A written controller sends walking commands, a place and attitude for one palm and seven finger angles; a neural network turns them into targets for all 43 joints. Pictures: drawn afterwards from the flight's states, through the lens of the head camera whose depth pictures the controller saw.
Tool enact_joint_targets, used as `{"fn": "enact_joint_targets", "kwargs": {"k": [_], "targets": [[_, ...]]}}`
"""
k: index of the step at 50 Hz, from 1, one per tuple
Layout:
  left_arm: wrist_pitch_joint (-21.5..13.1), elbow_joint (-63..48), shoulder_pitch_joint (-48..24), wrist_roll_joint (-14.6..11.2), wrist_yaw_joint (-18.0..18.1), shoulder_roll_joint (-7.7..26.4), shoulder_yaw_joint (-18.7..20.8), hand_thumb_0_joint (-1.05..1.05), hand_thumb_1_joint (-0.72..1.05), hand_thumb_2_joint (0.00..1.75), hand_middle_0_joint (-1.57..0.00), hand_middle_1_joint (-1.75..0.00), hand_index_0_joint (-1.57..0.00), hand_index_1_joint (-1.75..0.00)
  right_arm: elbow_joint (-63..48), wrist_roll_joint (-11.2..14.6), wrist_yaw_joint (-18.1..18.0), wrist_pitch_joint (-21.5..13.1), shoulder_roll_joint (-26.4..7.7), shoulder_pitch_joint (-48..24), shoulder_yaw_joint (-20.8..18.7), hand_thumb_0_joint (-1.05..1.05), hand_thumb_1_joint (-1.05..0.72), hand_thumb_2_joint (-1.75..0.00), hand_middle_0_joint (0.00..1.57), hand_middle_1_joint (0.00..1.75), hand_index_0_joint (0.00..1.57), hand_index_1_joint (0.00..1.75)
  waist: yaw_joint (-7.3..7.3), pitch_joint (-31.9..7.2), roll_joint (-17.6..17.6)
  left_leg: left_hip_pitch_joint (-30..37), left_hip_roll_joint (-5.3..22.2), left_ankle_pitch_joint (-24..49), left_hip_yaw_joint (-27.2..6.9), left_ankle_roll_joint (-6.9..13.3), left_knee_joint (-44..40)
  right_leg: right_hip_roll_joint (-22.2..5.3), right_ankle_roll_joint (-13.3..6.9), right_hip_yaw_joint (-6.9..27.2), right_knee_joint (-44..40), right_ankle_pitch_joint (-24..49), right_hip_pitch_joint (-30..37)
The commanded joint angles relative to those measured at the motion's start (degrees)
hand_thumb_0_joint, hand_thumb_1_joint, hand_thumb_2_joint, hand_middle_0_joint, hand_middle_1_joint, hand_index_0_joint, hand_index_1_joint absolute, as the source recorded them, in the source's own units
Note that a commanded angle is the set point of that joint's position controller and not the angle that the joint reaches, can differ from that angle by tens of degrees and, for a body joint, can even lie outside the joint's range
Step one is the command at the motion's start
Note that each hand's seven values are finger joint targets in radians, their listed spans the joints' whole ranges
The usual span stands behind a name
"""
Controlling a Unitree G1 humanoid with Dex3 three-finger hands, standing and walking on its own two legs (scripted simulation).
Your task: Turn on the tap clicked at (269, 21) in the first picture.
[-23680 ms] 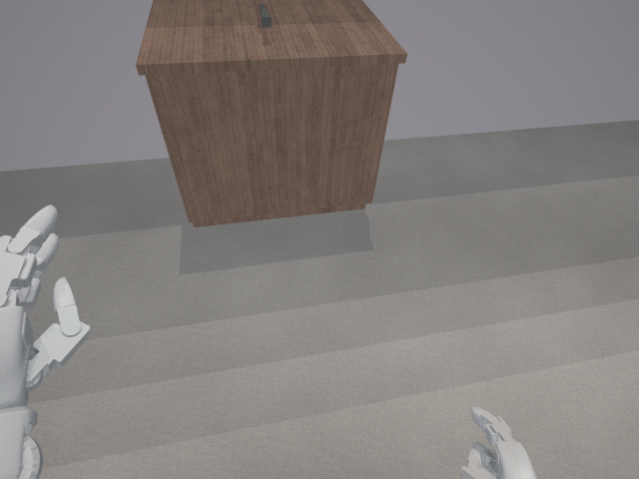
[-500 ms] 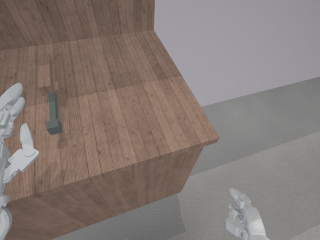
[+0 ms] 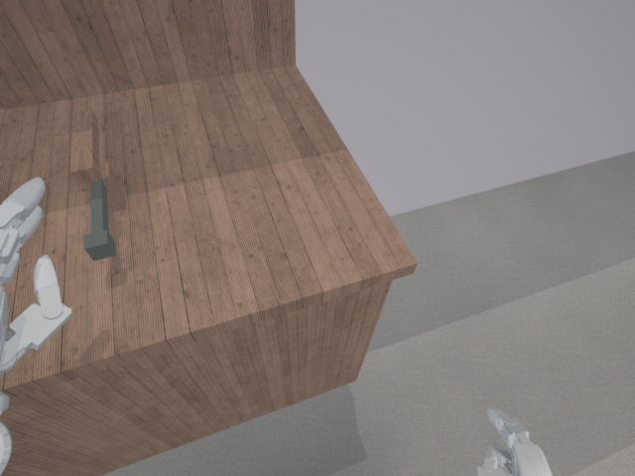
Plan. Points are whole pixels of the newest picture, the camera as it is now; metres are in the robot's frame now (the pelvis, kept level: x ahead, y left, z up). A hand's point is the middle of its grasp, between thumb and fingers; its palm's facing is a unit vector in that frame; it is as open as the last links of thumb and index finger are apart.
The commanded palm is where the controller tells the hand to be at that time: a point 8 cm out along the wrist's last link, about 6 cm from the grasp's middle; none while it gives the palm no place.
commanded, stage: come to a stop and stand still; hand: left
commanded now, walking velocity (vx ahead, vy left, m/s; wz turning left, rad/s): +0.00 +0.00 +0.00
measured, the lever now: (100, 245) +0.37 +0.33 +0.05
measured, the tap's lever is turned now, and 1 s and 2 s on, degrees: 0 0 0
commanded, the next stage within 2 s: look again from close up in 0.60 s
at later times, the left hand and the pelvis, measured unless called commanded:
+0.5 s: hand out of the picture +0.22 +0.31 +0.18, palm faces +0.44 -0.84 -0.32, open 7.4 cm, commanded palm +0.16 +0.34 +0.18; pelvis +0.00 +0.06 +0.00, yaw -1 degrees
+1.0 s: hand (12, 317) +0.21 +0.29 +0.16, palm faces +0.37 -0.85 -0.38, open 7.4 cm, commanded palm +0.16 +0.32 +0.18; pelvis -0.01 +0.04 +0.00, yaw +0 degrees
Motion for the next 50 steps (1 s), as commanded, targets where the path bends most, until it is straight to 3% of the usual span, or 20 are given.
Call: {"fn": "enact_joint_targets", "kwargs": {"k": [1,2,3,5,6,8,10,11,12,16,19,22,26,27,30,31,36,38,43,50], "targets": [[-6.3,1.1,-14.3,-2.4,-0.4,12.6,12.7,0.0,0.9,0.9,-0.2,-0.3,-0.2,-0.3,-8.5,1.1,1.4,-4.8,-3.0,-4.9,-0.4,0.0,-0.9,-0.9,0.2,0.3,0.2,0.3,0.92,-11.3,3.8,-1.4,0.2,3.3,-1.4,-0.2,0.0,-10.7,-1.6,13.4,-4.3,3.9,8.9],[-6.6,2.2,-16.9,-1.8,-0.7,9.3,8.5,0.0,0.9,0.9,-0.2,-0.3,-0.2,-0.3,-9.0,0.9,1.4,-5.6,-4.6,-2.8,-0.8,0.0,-0.9,-0.9,0.2,0.3,0.2,0.3,0.36,-11.6,4.6,-0.5,0.9,1.0,0.7,-0.8,-0.8,-11.9,-2.2,15.2,-5.3,-0.1,7.4],[-7.7,1.4,-13.5,-2.2,-1.3,7.9,5.8,0.0,0.9,0.9,-0.2,-0.3,-0.2,-0.3,-8.8,0.7,1.6,-6.2,-5.2,-2.4,-1.0,0.0,-0.9,-0.9,0.2,0.3,0.2,0.3,0.89,-11.2,5.3,0.3,0.4,-0.1,0.4,-0.2,-2.3,-11.5,-1.0,14.8,-6.4,-2.8,6.8],[-8.1,-3.4,-4.9,-2.4,-1.7,4.0,1.3,0.0,0.9,0.9,-0.2,-0.3,-0.2,-0.3,-9.0,0.7,3.1,-6.3,-5.7,-2.9,-0.7,0.0,-0.9,-0.9,0.2,0.3,0.2,0.3,1.12,-9.8,7.9,-0.5,2.8,2.5,-2.3,0.6,-7.3,-8.4,0.3,11.0,-3.8,-4.2,8.6],[-7.8,-4.8,-3.4,-2.5,-1.7,1.8,-0.3,0.0,0.9,0.9,-0.2,-0.3,-0.2,-0.3,-9.4,1.2,3.6,-6.3,-5.3,-5.0,-0.5,0.0,-0.9,-0.9,0.2,0.3,0.2,0.3,1.14,-9.7,9.1,0.3,5.6,5.5,-3.9,1.3,-9.5,-6.4,0.7,7.6,0.6,-1.6,8.4],[-7.3,-5.8,-3.2,-1.5,-1.0,4.1,1.5,0.0,0.9,0.9,-0.2,-0.3,-0.2,-0.3,-10.4,1.1,3.7,-6.0,-5.6,-5.6,-0.4,0.0,-0.9,-0.9,0.2,0.3,0.2,0.3,1.65,-6.9,4.6,-7.4,8.2,6.4,-5.6,1.8,-11.6,-4.9,1.6,3.6,4.8,0.5,12.0],[-7.2,-6.0,-4.7,-1.1,-0.6,7.4,5.3,0.0,0.9,0.9,-0.2,-0.3,-0.2,-0.3,-11.0,0.9,3.4,-5.9,-6.0,-5.6,-0.6,0.0,-0.9,-0.9,0.2,0.3,0.2,0.3,1.61,-6.4,-1.8,-9.3,7.8,5.3,-5.4,1.1,-11.7,-4.8,1.8,3.1,4.8,1.1,13.1],[-7.2,-7.4,-6.4,-1.0,0.0,11.6,9.6,0.0,0.9,0.9,-0.2,-0.3,-0.2,-0.3,-11.0,0.9,3.0,-5.6,-6.0,-6.6,-0.5,0.0,-0.9,-0.9,0.2,0.3,0.2,0.3,1.44,-6.9,-1.8,-8.0,7.7,6.0,-5.2,0.9,-11.9,-4.6,2.0,2.7,5.4,1.8,13.0],[-7.4,-6.4,-7.5,-1.2,-0.2,9.8,9.1,0.0,0.9,0.9,-0.2,-0.3,-0.2,-0.3,-11.6,0.6,2.6,-5.6,-5.5,-6.6,-0.4,0.0,-0.9,-0.9,0.2,0.3,0.2,0.3,1.17,-6.5,-3.2,-8.5,7.8,5.0,-5.7,0.8,-11.7,-5.2,1.9,2.3,5.0,1.7,12.8],[-8.1,-11.1,-14.6,-1.2,-0.4,11.3,10.3,0.0,0.9,0.9,-0.2,-0.3,-0.2,-0.3,-11.6,0.3,2.0,-5.8,-5.0,-7.4,-0.1,0.0,-0.9,-0.9,0.2,0.3,0.2,0.3,0.53,-7.0,5.4,-5.5,7.0,8.0,-5.1,-0.5,-10.3,-5.0,1.3,3.2,5.4,4.9,12.2],[-8.3,-11.4,-15.0,-0.9,-0.7,7.1,6.0,0.0,0.9,0.9,-0.2,-0.3,-0.2,-0.3,-11.2,0.0,2.5,-6.4,-4.9,-5.9,-0.3,0.0,-0.9,-0.9,0.2,0.3,0.2,0.3,0.32,-8.9,8.5,-1.5,6.6,16.1,-4.4,-1.9,-7.7,-5.1,0.8,2.7,4.5,7.2,12.0],[-7.6,-10.8,-12.4,-0.6,-0.9,2.9,1.8,0.0,0.9,0.9,-0.2,-0.3,-0.2,-0.3,-10.3,-0.1,3.1,-6.4,-5.0,-5.3,-0.4,0.0,-0.9,-0.9,0.2,0.3,0.2,0.3,-0.12,-9.5,8.1,3.4,7.0,24.2,-3.9,-3.4,-6.3,-4.7,0.8,1.7,4.5,5.4,8.7],[-6.2,-7.8,-9.4,-0.1,-0.6,3.3,2.7,0.0,0.9,0.9,-0.2,-0.3,-0.2,-0.3,-10.4,0.1,3.7,-5.0,-5.0,-5.7,-0.6,0.0,-0.9,-0.9,0.2,0.3,0.2,0.3,0.15,-6.8,8.5,3.8,8.2,27.9,-3.9,-3.9,-7.2,-3.5,1.1,0.8,5.8,-0.3,5.5],[-6.0,-5.6,-9.2,-0.3,-0.7,2.3,1.9,0.0,0.9,0.9,-0.2,-0.3,-0.2,-0.3,-10.4,-0.2,3.6,-4.3,-5.1,-5.5,-0.3,0.0,-0.9,-0.9,0.2,0.3,0.2,0.3,-0.07,-6.1,6.4,1.7,8.3,26.5,-4.5,-3.9,-6.9,-3.9,1.0,0.6,4.5,-0.2,6.5],[-6.0,-6.3,-10.1,-0.6,-0.4,4.7,4.6,0.0,0.9,0.9,-0.2,-0.3,-0.2,-0.3,-11.5,0.2,3.0,-3.2,-5.3,-6.3,-0.6,0.0,-0.9,-0.9,0.2,0.3,0.2,0.3,0.07,-6.4,1.9,-2.8,6.6,19.4,-3.9,-4.4,-6.0,-4.9,0.5,2.1,1.5,8.3,12.1],[-6.0,-7.8,-10.3,-0.7,-0.2,6.3,6.2,0.0,0.9,0.9,-0.2,-0.3,-0.2,-0.3,-11.7,0.3,2.8,-3.1,-5.2,-7.2,-0.4,0.0,-0.9,-0.9,0.2,0.3,0.2,0.3,-0.03,-6.8,1.9,-2.1,5.6,19.2,-3.4,-4.8,-6.2,-4.7,0.3,2.5,1.5,10.4,12.2],[-6.8,-13.1,-9.6,-1.0,-0.1,6.7,6.3,0.0,0.9,0.9,-0.2,-0.3,-0.2,-0.3,-12.6,0.2,2.3,-3.2,-4.9,-7.9,-0.4,0.0,-0.9,-0.9,0.2,0.3,0.2,0.3,-0.04,-9.8,6.6,-0.7,4.9,19.8,-3.0,-4.3,-6.6,-4.7,0.5,2.5,2.1,12.4,14.3],[-7.0,-14.1,-8.5,-1.2,-0.1,5.6,4.9,0.0,0.9,0.9,-0.2,-0.3,-0.2,-0.3,-12.7,0.0,2.3,-3.4,-4.9,-7.1,-0.6,0.0,-0.9,-0.9,0.2,0.3,0.2,0.3,0.0,-10.9,6.6,-0.2,5.0,20.6,-3.1,-3.9,-5.9,-5.0,0.4,2.4,1.8,13.3,15.2],[-6.7,-12.6,-6.0,-1.1,0.3,5.3,4.9,0.0,0.9,0.9,-0.2,-0.3,-0.2,-0.3,-11.9,0.0,2.1,-3.6,-5.3,-6.4,-0.9,0.0,-0.9,-0.9,0.2,0.3,0.2,0.3,0.02,-10.6,5.8,-0.5,5.1,19.0,-3.4,-3.8,-5.9,-5.3,0.4,2.9,1.2,12.9,15.0],[-6.0,-6.9,-6.2,-1.3,0.2,4.3,4.1,0.0,0.9,0.9,-0.2,-0.3,-0.2,-0.3,-11.1,0.2,1.3,-3.2,-5.7,-6.4,-1.0,0.0,-0.9,-0.9,0.2,0.3,0.2,0.3,-0.06,-6.4,1.5,-3.5,4.4,4.9,-3.6,-1.3,-8.2,-6.0,0.6,5.7,-2.8,4.7,11.9]]}}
